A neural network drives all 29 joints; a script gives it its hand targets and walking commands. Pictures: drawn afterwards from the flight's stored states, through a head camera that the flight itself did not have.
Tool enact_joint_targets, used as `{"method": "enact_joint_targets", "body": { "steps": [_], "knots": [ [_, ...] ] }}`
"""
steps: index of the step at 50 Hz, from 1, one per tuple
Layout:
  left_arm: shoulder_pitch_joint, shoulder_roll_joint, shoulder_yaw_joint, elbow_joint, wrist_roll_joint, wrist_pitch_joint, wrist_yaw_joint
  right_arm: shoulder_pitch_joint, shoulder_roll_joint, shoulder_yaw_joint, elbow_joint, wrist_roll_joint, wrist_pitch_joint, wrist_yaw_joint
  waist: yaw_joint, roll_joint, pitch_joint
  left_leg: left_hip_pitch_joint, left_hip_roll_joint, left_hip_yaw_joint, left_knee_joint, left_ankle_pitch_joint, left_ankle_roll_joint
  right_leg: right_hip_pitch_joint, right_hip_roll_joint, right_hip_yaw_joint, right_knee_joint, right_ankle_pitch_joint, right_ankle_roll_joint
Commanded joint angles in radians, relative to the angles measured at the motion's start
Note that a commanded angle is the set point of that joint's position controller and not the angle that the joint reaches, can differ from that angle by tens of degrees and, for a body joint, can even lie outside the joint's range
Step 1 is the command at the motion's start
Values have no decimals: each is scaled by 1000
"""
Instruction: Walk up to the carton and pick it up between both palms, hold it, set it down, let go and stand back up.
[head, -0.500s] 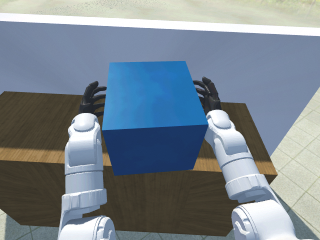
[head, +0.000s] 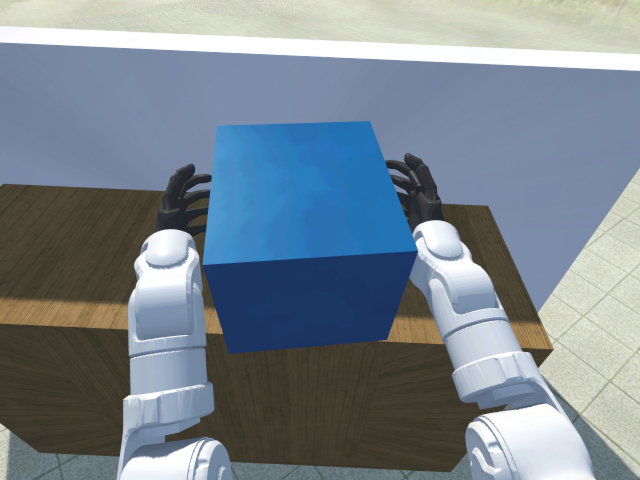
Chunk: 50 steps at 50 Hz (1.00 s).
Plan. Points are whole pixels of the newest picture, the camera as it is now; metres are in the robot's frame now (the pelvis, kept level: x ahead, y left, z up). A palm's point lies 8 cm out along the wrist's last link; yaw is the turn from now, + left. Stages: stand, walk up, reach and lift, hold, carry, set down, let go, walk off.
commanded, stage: hold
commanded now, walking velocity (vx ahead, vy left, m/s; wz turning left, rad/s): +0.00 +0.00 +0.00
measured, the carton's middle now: (302, 233) +0.38 +0.01 +0.14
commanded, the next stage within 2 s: none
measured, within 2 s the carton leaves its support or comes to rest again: neither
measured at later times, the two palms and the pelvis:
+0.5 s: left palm (168, 230) +0.35 +0.16 +0.18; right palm (418, 215) +0.36 -0.13 +0.18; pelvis +0.00 +0.00 +0.00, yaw +0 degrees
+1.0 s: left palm (170, 231) +0.35 +0.16 +0.18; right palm (420, 217) +0.36 -0.13 +0.18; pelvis +0.00 +0.00 +0.00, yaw +0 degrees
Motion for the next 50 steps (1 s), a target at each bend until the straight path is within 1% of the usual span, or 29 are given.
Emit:
{"method": "enact_joint_targets", "body": {
  "steps": [1, 3, 5, 7, 8, 11, 12, 14, 16, 17, 18, 19, 23, 27, 30, 34, 39, 45, 50],
  "knots": [
    [-686, -460, -505, -148, -172, -71, -159, -742, 537, 360, -325, 75, -79, 107, -14, 78, -452, 87, -47, 20, -23, 272, -24, 111, 32, 4, -12, 237, 63],
    [-698, -472, -524, -167, -182, -77, -154, -745, 540, 368, -343, 82, -82, 109, -18, 94, -468, 98, -45, 15, -17, 291, -32, 106, 35, 1, -10, 240, 60],
    [-698, -466, -520, -146, -178, -79, -151, -742, 528, 360, -330, 73, -80, 110, -20, 90, -448, 89, -44, 16, -22, 260, -31, 92, 34, 1, -16, 206, 56],
    [-694, -463, -516, -152, -175, -80, -151, -736, 534, 361, -329, 70, -81, 113, -14, 80, -443, 85, -42, 18, -26, 260, -28, 90, 35, -1, -15, 208, 57],
    [-698, -463, -517, -151, -175, -80, -151, -736, 530, 359, -323, 64, -81, 114, -16, 86, -439, 84, -43, 17, -29, 250, -27, 93, 34, -1, -16, 200, 56],
    [-704, -465, -498, -126, -165, -76, -151, -756, 529, 346, -306, 54, -83, 120, -7, 80, -418, 75, -39, 19, -41, 211, -23, 74, 33, -2, -23, 143, 51],
    [-704, -469, -505, -126, -171, -76, -150, -754, 529, 341, -306, 55, -85, 122, -7, 87, -423, 74, -40, 19, -40, 213, -23, 71, 33, -2, -24, 142, 50],
    [-705, -468, -499, -118, -169, -76, -149, -769, 529, 343, -314, 56, -89, 123, -3, 78, -428, 80, -38, 20, -35, 227, -22, 72, 35, -4, -21, 155, 52],
    [-704, -466, -505, -125, -170, -75, -148, -760, 528, 343, -307, 57, -91, 122, -9, 74, -451, 97, -37, 21, -29, 242, -23, 77, 38, -4, -20, 165, 52],
    [-744, -475, -479, -146, -164, -82, -142, -822, 551, 391, -326, 77, -93, 117, 46, 72, -483, 76, -42, 24, -13, 273, -13, 108, 38, 0, -8, 183, 44],
    [-739, -472, -485, -123, -165, -81, -137, -804, 553, 384, -315, 79, -90, 112, 25, 76, -477, 75, -40, 25, -12, 263, -13, 102, 40, 2, -6, 182, 45],
    [-738, -476, -484, -120, -165, -81, -136, -805, 552, 379, -306, 77, -88, 110, 29, 75, -467, 71, -39, 25, -16, 251, -13, 93, 41, 0, -7, 166, 46],
    [-747, -480, -478, -98, -153, -71, -141, -787, 545, 338, -265, 61, -84, 111, 5, 82, -431, 63, -38, 31, -30, 210, -16, 78, 37, 0, -17, 127, 45],
    [-750, -481, -477, -89, -149, -68, -148, -783, 542, 319, -251, 55, -82, 112, -11, 89, -425, 61, -40, 30, -29, 212, -24, 89, 36, -3, -15, 140, 48],
    [-753, -481, -480, -90, -151, -72, -151, -783, 543, 318, -252, 55, -83, 111, -16, 93, -430, 64, -42, 27, -24, 228, -28, 96, 37, -7, -12, 158, 50],
    [-756, -483, -485, -95, -154, -79, -149, -787, 544, 325, -259, 57, -86, 111, -15, 95, -438, 68, -43, 23, -19, 246, -31, 98, 39, -10, -8, 171, 50],
    [-759, -486, -491, -101, -159, -85, -142, -797, 548, 338, -270, 61, -91, 113, -6, 94, -448, 70, -41, 20, -16, 254, -29, 92, 41, -9, -6, 167, 48],
    [-762, -487, -489, -96, -161, -85, -137, -806, 552, 343, -270, 62, -93, 114, 4, 88, -452, 66, -40, 23, -19, 239, -22, 86, 40, -5, -8, 152, 47],
    [-764, -485, -481, -87, -158, -83, -138, -809, 555, 339, -261, 60, -91, 114, 6, 83, -450, 59, -41, 26, -23, 222, -17, 88, 37, -2, -9, 147, 48]
  ]
}}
